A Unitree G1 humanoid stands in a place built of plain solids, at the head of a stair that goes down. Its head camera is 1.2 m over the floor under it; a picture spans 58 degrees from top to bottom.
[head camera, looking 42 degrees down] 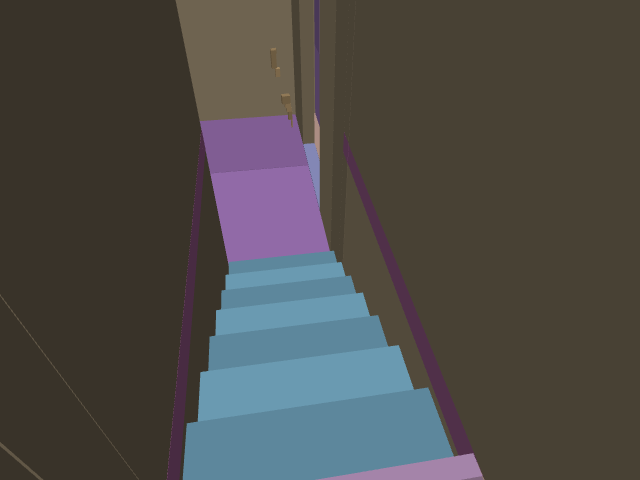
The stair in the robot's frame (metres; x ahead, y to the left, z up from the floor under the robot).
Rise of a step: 0.15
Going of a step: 0.28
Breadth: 0.80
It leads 9 degrees to the left of straight ahead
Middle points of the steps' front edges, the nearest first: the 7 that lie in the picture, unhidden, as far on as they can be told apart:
0.70 0.03 -0.15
0.97 0.07 -0.31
1.25 0.11 -0.46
1.53 0.16 -0.62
1.80 0.20 -0.77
2.08 0.24 -0.93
2.36 0.29 -1.08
